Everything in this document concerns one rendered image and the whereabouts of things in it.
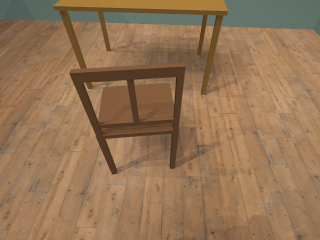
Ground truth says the table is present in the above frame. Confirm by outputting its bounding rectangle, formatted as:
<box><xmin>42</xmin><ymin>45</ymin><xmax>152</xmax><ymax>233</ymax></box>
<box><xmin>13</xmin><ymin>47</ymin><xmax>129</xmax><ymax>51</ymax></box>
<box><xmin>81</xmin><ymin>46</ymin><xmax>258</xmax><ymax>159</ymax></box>
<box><xmin>53</xmin><ymin>0</ymin><xmax>228</xmax><ymax>95</ymax></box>

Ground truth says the chair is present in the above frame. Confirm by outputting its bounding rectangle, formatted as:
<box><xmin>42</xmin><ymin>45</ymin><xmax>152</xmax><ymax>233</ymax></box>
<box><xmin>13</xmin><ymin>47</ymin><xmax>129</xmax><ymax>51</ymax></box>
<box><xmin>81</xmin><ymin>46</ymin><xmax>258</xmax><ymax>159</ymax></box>
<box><xmin>69</xmin><ymin>63</ymin><xmax>186</xmax><ymax>175</ymax></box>

